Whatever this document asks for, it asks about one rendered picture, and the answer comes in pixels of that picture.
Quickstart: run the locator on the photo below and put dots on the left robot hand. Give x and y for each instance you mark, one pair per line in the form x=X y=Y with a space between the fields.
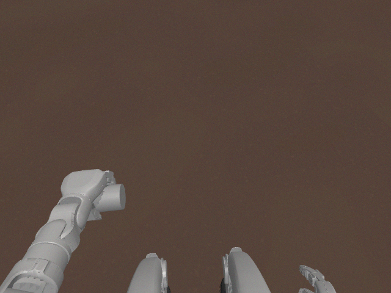
x=89 y=183

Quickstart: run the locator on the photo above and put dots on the can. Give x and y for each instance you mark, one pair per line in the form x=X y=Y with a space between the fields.
x=112 y=198

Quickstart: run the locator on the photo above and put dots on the right robot hand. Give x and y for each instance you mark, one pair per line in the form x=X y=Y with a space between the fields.
x=316 y=279

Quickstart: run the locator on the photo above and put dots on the left robot arm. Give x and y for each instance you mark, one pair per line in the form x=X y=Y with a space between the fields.
x=41 y=269

